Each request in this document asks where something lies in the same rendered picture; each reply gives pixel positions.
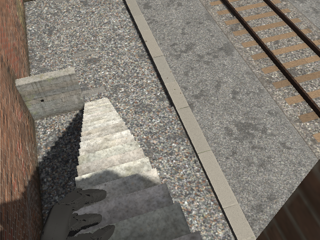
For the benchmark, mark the stairs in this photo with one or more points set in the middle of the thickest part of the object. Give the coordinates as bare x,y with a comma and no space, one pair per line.
137,203

